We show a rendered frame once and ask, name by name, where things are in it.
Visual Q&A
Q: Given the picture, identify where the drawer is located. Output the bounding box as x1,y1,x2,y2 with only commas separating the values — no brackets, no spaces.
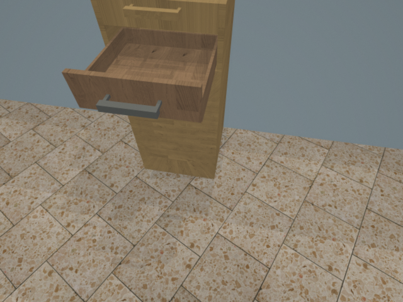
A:
62,27,218,123

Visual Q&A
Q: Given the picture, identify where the cabinet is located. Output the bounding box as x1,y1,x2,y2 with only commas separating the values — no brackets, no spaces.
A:
91,0,235,179

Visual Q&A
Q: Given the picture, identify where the handle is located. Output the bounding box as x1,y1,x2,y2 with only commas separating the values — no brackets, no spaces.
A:
96,94,162,119
123,6,180,21

